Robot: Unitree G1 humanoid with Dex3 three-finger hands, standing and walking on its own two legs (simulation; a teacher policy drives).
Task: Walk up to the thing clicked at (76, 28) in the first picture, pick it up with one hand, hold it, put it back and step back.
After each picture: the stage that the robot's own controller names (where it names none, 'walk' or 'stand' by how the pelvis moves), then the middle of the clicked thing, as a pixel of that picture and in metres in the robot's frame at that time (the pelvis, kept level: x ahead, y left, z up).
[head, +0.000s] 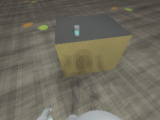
stand; (77, 30) +0.96 +0.23 +0.01
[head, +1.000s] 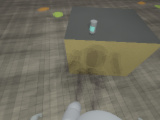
walk; (93, 26) +0.86 +0.09 +0.04
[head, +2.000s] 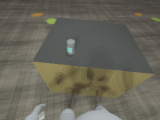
walk; (71, 47) +0.56 +0.19 +0.04
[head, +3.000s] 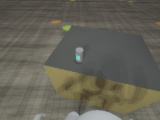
stand; (79, 54) +0.53 +0.16 +0.02
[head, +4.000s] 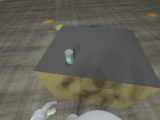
walk; (69, 56) +0.50 +0.21 +0.01
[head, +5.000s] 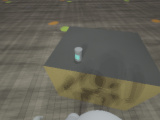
walk; (78, 54) +0.55 +0.14 +0.02
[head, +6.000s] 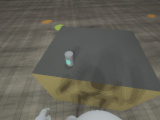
stand; (69, 58) +0.47 +0.20 +0.01
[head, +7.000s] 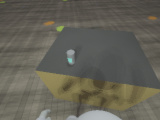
stand; (71, 57) +0.51 +0.20 +0.01
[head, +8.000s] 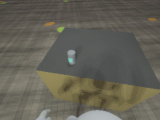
stand; (71, 57) +0.51 +0.19 +0.01
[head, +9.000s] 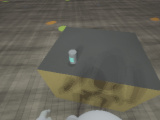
stand; (73, 56) +0.51 +0.19 +0.01
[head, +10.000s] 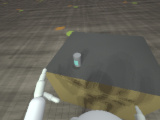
rise first; (77, 60) +0.50 +0.17 +0.01
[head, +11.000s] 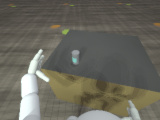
go down; (75, 57) +0.53 +0.16 +0.02
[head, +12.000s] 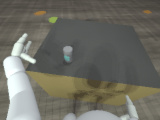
go down; (68, 54) +0.49 +0.16 +0.04
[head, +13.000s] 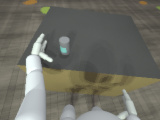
close in; (65, 46) +0.51 +0.17 +0.07
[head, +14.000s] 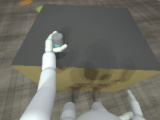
close; (58, 43) +0.52 +0.19 +0.09
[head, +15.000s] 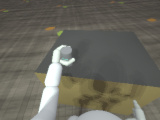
lift; (67, 56) +0.38 +0.16 +0.18
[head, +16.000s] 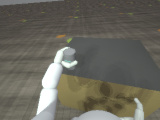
lift; (70, 59) +0.32 +0.15 +0.23
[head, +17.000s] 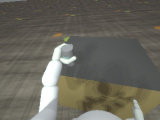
hold; (68, 55) +0.34 +0.16 +0.24
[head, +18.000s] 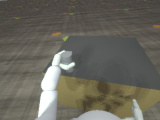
hold; (67, 62) +0.33 +0.16 +0.19
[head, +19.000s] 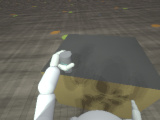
crouch; (66, 62) +0.32 +0.17 +0.19
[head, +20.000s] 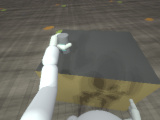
crouch; (64, 43) +0.45 +0.18 +0.23
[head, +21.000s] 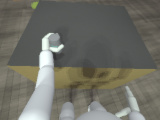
lower; (56, 44) +0.51 +0.18 +0.08
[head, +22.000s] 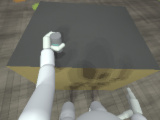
lower; (57, 43) +0.52 +0.18 +0.09
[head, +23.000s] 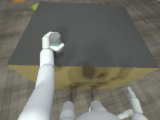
lower; (56, 43) +0.52 +0.18 +0.09
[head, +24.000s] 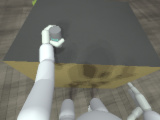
lower; (56, 37) +0.54 +0.17 +0.11
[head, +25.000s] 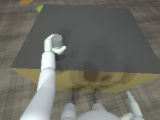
loosen; (58, 45) +0.50 +0.19 +0.09
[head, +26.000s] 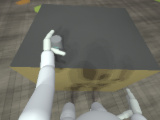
withdraw; (57, 45) +0.51 +0.18 +0.08
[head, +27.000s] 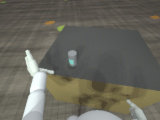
sink last; (72, 58) +0.47 +0.16 +0.05
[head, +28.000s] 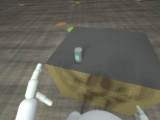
stand; (78, 54) +0.53 +0.18 +0.03
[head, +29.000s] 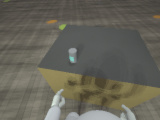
stand; (73, 55) +0.51 +0.18 +0.03
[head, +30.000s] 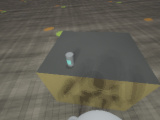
stand; (70, 59) +0.50 +0.22 +0.01
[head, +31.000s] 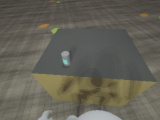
stand; (66, 58) +0.49 +0.24 +0.01
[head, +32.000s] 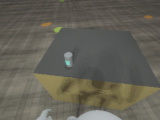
stand; (69, 59) +0.48 +0.21 +0.01
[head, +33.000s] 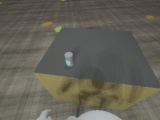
stand; (69, 59) +0.48 +0.20 +0.01
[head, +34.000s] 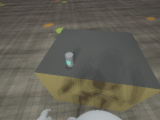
stand; (69, 59) +0.49 +0.20 +0.01
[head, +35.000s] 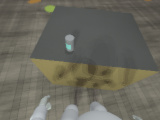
walk; (70, 43) +0.54 +0.20 +0.02
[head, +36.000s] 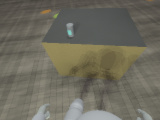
walk; (70, 30) +0.77 +0.27 +0.04
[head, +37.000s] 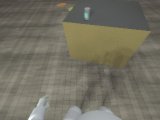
stand; (87, 13) +1.10 +0.14 +0.05
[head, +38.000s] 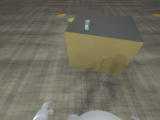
stand; (87, 25) +1.10 +0.13 +0.02
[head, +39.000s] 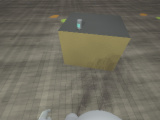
stand; (79, 24) +1.16 +0.21 +0.01
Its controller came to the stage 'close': yes
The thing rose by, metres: 0.21
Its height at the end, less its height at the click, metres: +0.00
